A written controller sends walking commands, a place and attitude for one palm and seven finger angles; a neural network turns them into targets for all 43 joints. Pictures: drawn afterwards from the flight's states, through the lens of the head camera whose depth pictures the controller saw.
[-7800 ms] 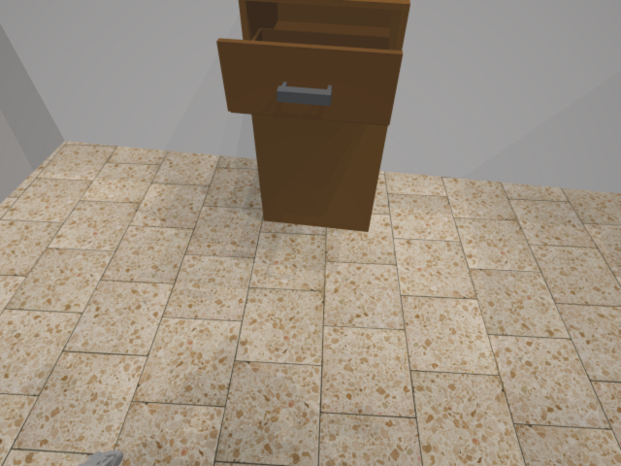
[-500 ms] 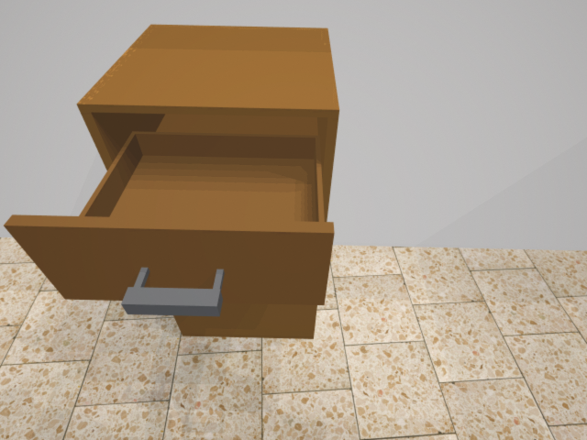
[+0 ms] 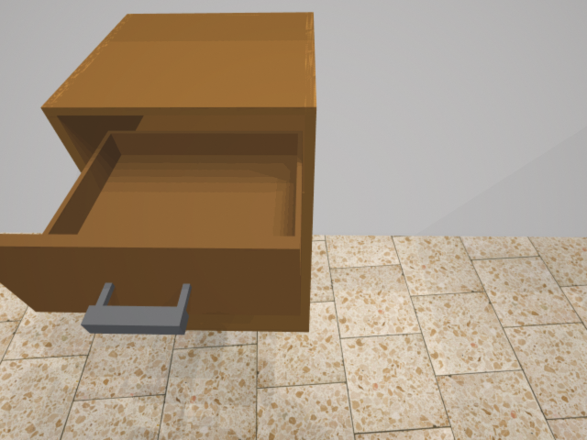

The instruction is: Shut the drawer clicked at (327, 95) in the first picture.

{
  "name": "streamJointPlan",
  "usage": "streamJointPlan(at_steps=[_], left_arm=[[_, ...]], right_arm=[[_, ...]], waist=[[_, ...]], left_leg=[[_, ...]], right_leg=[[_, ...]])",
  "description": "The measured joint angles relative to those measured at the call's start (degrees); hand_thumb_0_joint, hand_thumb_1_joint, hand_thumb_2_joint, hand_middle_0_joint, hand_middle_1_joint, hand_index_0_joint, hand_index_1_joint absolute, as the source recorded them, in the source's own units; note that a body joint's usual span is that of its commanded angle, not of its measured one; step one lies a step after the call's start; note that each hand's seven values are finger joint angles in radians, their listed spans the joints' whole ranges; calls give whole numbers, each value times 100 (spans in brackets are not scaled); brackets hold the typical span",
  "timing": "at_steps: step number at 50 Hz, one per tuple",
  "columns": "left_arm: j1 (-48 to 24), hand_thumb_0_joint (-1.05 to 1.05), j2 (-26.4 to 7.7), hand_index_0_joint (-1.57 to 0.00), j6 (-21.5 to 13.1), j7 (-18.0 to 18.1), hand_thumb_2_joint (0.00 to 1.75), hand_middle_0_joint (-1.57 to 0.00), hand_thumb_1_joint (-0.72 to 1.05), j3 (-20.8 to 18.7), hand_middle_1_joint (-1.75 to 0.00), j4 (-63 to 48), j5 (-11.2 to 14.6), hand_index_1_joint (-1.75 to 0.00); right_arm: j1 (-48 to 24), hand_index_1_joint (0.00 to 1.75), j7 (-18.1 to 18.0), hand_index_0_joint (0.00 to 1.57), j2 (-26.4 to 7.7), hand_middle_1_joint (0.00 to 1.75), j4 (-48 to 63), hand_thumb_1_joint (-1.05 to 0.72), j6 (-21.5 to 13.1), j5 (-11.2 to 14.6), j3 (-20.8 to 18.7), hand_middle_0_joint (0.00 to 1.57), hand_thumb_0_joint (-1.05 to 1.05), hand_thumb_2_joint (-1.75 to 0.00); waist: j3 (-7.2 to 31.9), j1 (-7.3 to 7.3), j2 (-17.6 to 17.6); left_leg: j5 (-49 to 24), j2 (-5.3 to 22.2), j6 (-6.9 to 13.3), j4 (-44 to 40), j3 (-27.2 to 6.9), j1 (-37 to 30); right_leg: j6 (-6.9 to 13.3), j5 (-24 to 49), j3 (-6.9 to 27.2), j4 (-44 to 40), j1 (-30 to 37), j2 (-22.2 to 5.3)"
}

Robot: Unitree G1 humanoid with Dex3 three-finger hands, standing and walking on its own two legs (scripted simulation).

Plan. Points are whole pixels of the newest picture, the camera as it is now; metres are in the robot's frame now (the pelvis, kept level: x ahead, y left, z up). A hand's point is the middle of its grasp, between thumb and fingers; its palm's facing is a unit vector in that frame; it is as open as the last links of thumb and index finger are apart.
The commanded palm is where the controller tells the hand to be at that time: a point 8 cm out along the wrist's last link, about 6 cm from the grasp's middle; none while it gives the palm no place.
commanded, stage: come to a stop and stand still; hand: left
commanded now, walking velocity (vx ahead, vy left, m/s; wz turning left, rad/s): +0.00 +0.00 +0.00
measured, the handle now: (141, 304) +0.28 +0.23 +0.04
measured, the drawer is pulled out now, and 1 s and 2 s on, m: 0.29 0.29 0.29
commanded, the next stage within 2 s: look again from close up in 0.46 s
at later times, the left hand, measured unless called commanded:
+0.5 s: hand out of the picture +0.00 +0.16 -0.17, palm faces +0.01 -0.98 -0.22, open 7.3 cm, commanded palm none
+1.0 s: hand out of the picture -0.02 +0.16 -0.17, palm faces +0.01 -0.98 -0.18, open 7.3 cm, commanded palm none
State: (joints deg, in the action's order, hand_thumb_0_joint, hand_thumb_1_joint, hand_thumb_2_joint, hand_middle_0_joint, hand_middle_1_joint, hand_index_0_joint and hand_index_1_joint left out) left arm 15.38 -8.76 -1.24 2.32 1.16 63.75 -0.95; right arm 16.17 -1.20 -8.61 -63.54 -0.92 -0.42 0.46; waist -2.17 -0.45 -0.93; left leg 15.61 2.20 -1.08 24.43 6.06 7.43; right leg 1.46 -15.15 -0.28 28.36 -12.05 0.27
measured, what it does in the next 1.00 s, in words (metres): stands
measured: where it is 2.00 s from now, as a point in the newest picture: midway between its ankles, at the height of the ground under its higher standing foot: outside the picture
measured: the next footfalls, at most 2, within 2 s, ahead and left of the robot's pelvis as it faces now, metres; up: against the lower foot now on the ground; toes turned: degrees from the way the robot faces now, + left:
none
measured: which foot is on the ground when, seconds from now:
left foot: down 0.00-1.00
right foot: down 0.00-1.00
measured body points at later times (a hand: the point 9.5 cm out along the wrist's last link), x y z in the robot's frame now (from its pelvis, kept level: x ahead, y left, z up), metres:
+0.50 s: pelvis +0.00 -0.02 +0.00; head +0.01 -0.02 +0.45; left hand +0.00 +0.21 -0.15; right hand +0.00 -0.23 -0.16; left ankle -0.03 +0.13 -0.74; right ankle +0.00 -0.10 -0.74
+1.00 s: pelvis -0.01 +0.00 +0.00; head +0.01 -0.01 +0.45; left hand -0.02 +0.21 -0.16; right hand -0.03 -0.20 -0.16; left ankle -0.03 +0.13 -0.74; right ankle +0.00 -0.10 -0.74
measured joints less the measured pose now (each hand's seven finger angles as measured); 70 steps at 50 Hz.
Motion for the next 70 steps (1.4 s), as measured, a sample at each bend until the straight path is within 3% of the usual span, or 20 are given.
streamJointPlan(at_steps=[22,58,60,62,65,67,70], left_arm=[[-40,1,-53,-20,-25,1,90,-20,93,-11,-30,-4,9,-30],[204,1,175,-20,-37,45,90,-20,92,-8,-30,100,-23,-30],[826,4,10,-21,630,180,90,-21,96,-27,-31,-1752,334,-31],[1326,6,-173,-22,457,439,90,-22,98,-11,-32,-3356,578,-32],[1398,6,-233,-24,-42,516,90,-24,98,43,-34,-5024,861,-34],[1174,5,-108,-26,-605,331,90,-26,97,27,-37,-5653,931,-37],[1001,3,252,-27,-1483,-234,90,-30,95,-109,-42,-5985,1162,-41]], right_arm=[[-82,30,-17,20,-18,30,-131,-91,29,4,2,19,0,-90],[159,30,-25,20,225,30,-218,-91,-43,37,14,20,0,-90],[365,30,-139,20,142,30,289,-91,-273,111,86,20,1,-90],[591,30,-278,20,-41,30,660,-93,-797,238,28,20,2,-90],[520,30,-320,20,-428,30,1168,-93,-1379,295,-52,20,3,-90],[302,30,-270,20,-642,30,1559,-93,-1609,242,-168,20,2,-90],[-138,30,-64,20,-771,30,2191,-92,-1708,170,-343,20,2,-90]], waist=[[-31,29,35],[-26,46,71],[-47,54,63],[107,28,1],[282,-108,-126],[446,-153,-143],[745,-139,1]], left_leg=[[-175,153,-148,-291,-92,-160],[-134,72,-4,-86,-26,49],[-29,69,15,112,-45,133],[36,-2,46,263,-149,254],[164,-115,105,680,-348,613],[286,-163,132,1046,-381,989],[526,-157,132,1640,-285,1609]], right_leg=[[143,181,-107,-371,218,160],[-1,250,-33,-341,79,70],[-9,190,-49,-183,12,57],[-30,61,-146,-3,-67,-28],[-92,-125,-333,350,-303,-171],[-116,-262,-358,718,-667,-239],[-113,-495,-246,1377,-1361,-263]])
